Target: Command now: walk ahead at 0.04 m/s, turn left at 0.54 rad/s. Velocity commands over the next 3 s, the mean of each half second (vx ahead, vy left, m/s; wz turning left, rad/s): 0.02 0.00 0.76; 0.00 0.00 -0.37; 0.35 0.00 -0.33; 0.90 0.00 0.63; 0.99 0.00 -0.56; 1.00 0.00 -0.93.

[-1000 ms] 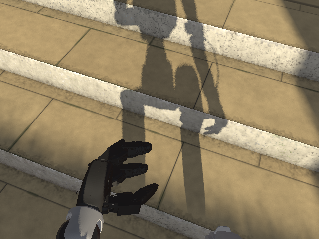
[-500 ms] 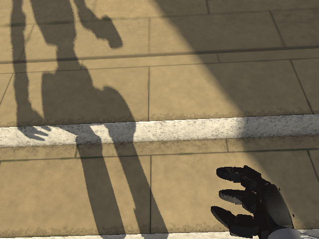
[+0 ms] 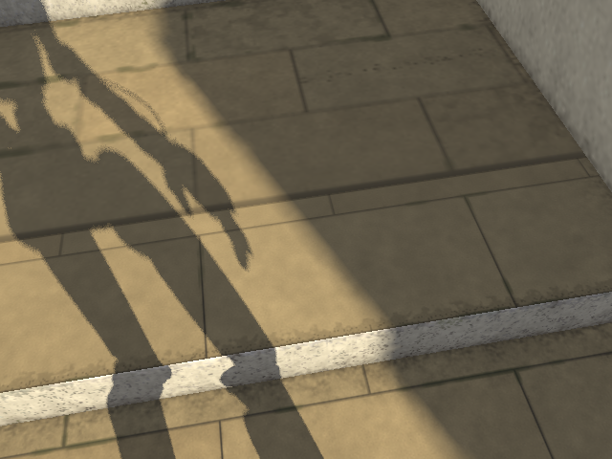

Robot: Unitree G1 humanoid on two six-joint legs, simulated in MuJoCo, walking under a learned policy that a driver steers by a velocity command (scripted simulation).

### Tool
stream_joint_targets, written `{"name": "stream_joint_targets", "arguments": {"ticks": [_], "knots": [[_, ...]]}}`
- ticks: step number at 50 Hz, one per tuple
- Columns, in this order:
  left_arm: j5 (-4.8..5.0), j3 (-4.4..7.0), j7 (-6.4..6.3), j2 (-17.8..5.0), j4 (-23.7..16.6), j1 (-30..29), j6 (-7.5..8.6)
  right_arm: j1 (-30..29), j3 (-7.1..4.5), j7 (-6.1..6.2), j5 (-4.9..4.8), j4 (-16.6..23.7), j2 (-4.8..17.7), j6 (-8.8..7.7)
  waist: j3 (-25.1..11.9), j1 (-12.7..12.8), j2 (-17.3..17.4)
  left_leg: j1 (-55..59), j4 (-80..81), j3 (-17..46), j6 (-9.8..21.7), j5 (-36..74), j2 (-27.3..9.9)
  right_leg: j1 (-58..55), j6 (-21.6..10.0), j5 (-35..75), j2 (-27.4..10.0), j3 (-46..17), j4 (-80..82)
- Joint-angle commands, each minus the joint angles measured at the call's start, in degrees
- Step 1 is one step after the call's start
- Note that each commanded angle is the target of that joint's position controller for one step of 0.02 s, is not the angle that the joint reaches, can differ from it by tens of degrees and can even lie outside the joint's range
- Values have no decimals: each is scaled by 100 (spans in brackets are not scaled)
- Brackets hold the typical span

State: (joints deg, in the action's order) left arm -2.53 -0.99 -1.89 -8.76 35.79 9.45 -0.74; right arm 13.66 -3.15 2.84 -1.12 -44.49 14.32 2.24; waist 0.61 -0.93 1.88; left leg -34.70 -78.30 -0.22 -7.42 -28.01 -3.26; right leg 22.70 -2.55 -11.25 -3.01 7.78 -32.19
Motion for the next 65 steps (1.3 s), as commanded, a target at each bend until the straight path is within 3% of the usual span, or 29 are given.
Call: {"name": "stream_joint_targets", "arguments": {"ticks": [1,6,10,11,12,13,14,15,16,18,19,22,25,29,32,34,38,41,42,43,44,45,47,49,53,57,59,61,65], "knots": [[-17,372,-256,-939,-470,-148,110,-103,-146,77,39,675,377,3,-688,151,-745,-1054,-774,243,-123,379,-246,-1233,-1240,1015,-1984,-1541,1363],[82,485,-316,-1109,-458,-652,11,-197,50,-70,89,1080,-15,103,-940,-9,-987,386,1423,-188,191,766,-309,-800,-852,1655,-1702,-142,998],[250,651,-151,-1392,-166,-410,-33,-300,-89,-282,34,1278,250,187,-875,56,-1125,1271,3251,-655,613,1113,-108,-986,-625,1244,-2076,-12,725],[343,649,-114,-1311,-59,-385,-44,-164,-129,-298,18,1248,251,196,-809,-19,-1012,1523,3967,-744,783,1321,31,-1000,-410,984,-1952,129,424],[393,617,-61,-1089,110,-178,-71,113,-223,-274,34,1132,382,158,-699,-51,-523,1838,4764,-659,1007,1510,312,-933,-126,402,-1550,395,-338],[258,592,-35,-881,201,65,-133,475,-381,-221,89,1089,852,73,-421,-87,702,2611,5194,313,1331,3705,-61,277,337,-1179,-1013,747,-1902],[77,523,-59,-708,-300,-259,-106,567,-524,-172,266,1344,1673,14,-370,32,2267,3219,5243,2767,2417,5568,-1370,2356,1005,-2786,-91,397,-3995],[189,564,-46,-896,-362,-745,-39,422,-511,-276,422,1584,1579,-149,-1146,-417,1486,3012,5611,3523,2998,4710,-1803,2436,1047,-2784,181,-880,-5430],[321,569,-8,-899,-354,-973,54,129,-456,-300,416,1605,1477,-226,-862,-295,881,2814,5702,3179,2811,3756,-1579,2702,927,-2234,193,-1185,-5762],[165,520,-37,-830,-303,-893,132,-506,-327,-181,105,1748,1042,-148,-552,22,369,2533,5349,2605,2294,3567,-1160,2845,887,-1364,121,-1299,-5948],[98,512,-29,-847,-369,-834,132,-674,-255,-117,98,1834,892,-74,-629,125,370,2355,5279,2465,2199,3595,-988,2655,894,-1111,187,-1260,-6113],[122,437,40,-738,-457,-687,116,-592,-154,10,176,1932,748,-36,-906,148,315,2477,5122,2433,2159,4108,-719,2541,891,-717,486,-1187,-6642],[230,360,7,-788,-420,-484,46,-505,50,58,223,1925,432,-92,-1113,52,229,2934,5019,2146,2142,4729,-914,2622,977,-705,366,-1177,-6808],[383,301,8,-567,-163,-84,-80,-402,296,-26,322,1535,-76,-110,-788,37,343,2422,5213,1530,2099,3971,-749,1786,976,-622,161,-1277,-5514],[378,308,32,-491,-343,-515,-103,-847,199,-24,379,1578,122,-69,-355,-32,602,1951,5443,1028,1909,3206,-603,811,935,-604,5,-954,-2986],[411,383,5,-674,-359,-442,-154,-812,74,-23,425,1583,439,-41,-369,-211,916,2045,5472,1283,2148,3835,-989,380,932,-1353,51,-617,-2408],[433,463,56,-808,-294,-101,-40,-835,-23,87,281,1600,559,90,-464,-247,721,2790,5184,1442,2200,4969,-1397,363,732,-1449,89,-440,-1424],[345,549,109,-801,-183,234,8,-929,-72,116,80,1484,534,118,-389,9,510,2845,4676,845,1668,4437,-987,-136,313,-258,336,-338,390],[285,659,93,-1052,-216,429,28,-804,-119,87,80,1415,515,59,-526,79,9,2361,3868,425,1256,3587,-618,-763,53,1003,88,-1031,776],[207,874,17,-1769,-300,761,53,-1071,-40,57,298,1670,161,-34,-868,128,-1670,520,2034,-277,506,1262,154,-2158,-735,3903,-1178,-3129,742],[38,865,29,-1775,-433,949,79,-1498,16,32,245,1669,50,-137,-1191,607,-1969,-511,459,156,67,-1090,871,-2509,-1886,4334,-2001,-4329,978],[-33,804,5,-1629,-477,874,84,-1390,9,-70,160,1496,27,-203,-1222,583,-1080,-759,-504,584,-41,-951,666,-2464,-1899,3585,-1777,-4019,860],[169,731,-124,-1435,-592,364,-36,-1472,31,-170,179,1484,-44,-228,-816,319,-431,-1213,-1245,586,-55,-279,620,-2138,-1337,2833,-1095,-3332,618],[266,622,-167,-1275,-771,209,-129,-1601,46,-206,225,1707,25,-231,-665,195,-482,-1372,-1298,538,-87,179,578,-1958,-1146,2701,-794,-3172,592],[216,593,-230,-1382,-943,299,-215,-1312,110,-167,171,1761,99,-204,-921,155,-845,-1279,-2070,401,-96,446,822,-1812,-1176,3307,-666,-3387,490],[252,562,-310,-1416,-1060,277,-278,-1294,166,-81,162,1940,109,-156,-753,120,-916,-1399,-1995,466,-75,595,927,-1602,-1088,2610,-477,-3755,558],[334,556,-261,-1386,-983,549,-233,-964,169,-170,97,1913,148,-271,-947,90,-1056,-1458,-1295,431,67,575,808,-1841,-1077,-621,-374,-4029,984],[292,519,-201,-1359,-951,517,-169,-868,166,-222,54,1875,195,-368,-653,65,-1414,-1477,-442,238,194,658,584,-1649,-1077,-2811,-404,-4140,1386],[144,437,-51,-1371,-998,-375,21,-411,161,-156,-1,1689,240,-446,-420,-193,-1856,375,1210,-192,616,719,80,-258,-972,-2714,-557,-3350,1739]]}}
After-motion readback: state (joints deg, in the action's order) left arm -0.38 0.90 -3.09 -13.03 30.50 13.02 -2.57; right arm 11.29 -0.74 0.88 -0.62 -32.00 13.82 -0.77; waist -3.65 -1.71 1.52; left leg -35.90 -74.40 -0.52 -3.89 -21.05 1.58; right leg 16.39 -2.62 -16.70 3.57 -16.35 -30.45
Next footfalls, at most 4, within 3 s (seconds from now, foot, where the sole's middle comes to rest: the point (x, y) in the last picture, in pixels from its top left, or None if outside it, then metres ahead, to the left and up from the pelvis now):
0.24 left None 0.04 0.16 -0.77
0.84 right None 0.11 -0.06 -0.77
1.42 left None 0.10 0.20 -0.77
1.80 right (303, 453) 0.45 0.06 -0.63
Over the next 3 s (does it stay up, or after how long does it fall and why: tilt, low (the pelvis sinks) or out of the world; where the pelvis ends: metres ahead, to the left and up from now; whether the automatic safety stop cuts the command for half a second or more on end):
stays up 1.16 0.42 0.27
